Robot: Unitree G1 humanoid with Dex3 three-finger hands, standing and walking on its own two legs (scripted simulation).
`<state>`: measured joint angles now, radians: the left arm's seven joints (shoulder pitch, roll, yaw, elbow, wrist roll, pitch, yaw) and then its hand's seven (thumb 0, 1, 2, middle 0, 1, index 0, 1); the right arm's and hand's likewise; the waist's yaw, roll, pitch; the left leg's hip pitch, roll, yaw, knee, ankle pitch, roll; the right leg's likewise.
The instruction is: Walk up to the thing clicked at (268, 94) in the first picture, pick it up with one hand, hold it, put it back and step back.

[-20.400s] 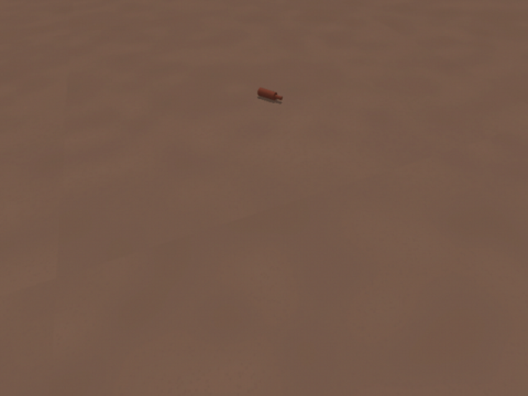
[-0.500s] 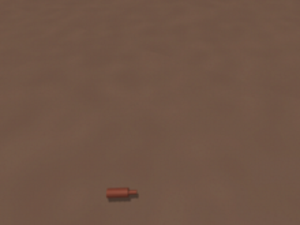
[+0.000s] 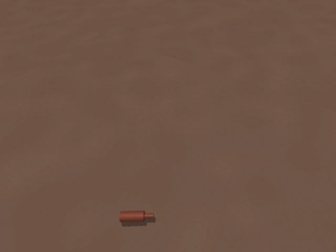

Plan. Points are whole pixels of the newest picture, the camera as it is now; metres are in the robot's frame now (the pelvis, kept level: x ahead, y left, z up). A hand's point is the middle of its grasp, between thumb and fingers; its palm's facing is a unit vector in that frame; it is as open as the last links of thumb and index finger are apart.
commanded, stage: stand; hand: left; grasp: from above
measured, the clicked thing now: (137, 216) +0.45 +0.23 -0.76
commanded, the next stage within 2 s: rise first in 0.12 s
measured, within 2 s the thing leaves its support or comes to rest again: neither
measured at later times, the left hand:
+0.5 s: hand out of the picture +0.16 +0.25 -0.17, palm faces -0.04 -0.93 -0.35, open 9.6 cm
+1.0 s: hand out of the picture +0.12 +0.26 -0.22, palm faces -0.16 -0.88 -0.46, open 14.0 cm
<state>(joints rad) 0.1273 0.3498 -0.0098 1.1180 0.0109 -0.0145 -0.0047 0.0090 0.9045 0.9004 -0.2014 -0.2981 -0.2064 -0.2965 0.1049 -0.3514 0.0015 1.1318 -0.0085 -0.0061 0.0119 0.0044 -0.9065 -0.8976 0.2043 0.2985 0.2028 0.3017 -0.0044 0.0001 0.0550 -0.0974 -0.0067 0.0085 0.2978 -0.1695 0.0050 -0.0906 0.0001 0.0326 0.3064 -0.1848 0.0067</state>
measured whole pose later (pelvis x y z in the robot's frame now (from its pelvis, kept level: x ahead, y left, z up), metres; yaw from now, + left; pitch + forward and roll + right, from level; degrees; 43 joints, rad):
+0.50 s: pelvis -0.01 -0.01 -0.03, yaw +1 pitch +8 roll +0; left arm -0.05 0.34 0.15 1.00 0.14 0.01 -0.05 0.01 0.37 0.94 -0.12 -0.79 -0.14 -0.77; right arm 0.22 -0.25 -0.02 0.78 0.02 -0.04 -0.01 0.01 -0.89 -0.89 0.20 0.30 0.20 0.30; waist -0.02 -0.01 -0.01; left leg -0.47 0.00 -0.01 0.64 -0.31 0.00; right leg -0.45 0.01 0.01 0.64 -0.32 -0.01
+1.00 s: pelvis +0.00 +0.00 -0.09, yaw +2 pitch +17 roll -2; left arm 0.26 0.33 0.12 0.47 0.25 0.20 -0.02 0.00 -0.50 0.98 -0.07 -1.07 -0.08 -1.06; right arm 0.19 -0.25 -0.03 0.55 0.01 -0.11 -0.02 0.01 -0.89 -0.89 0.20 0.30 0.20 0.30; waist -0.02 0.01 -0.11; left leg -0.88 0.00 -0.04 1.10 -0.52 0.00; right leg -0.83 0.02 -0.02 1.06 -0.53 0.00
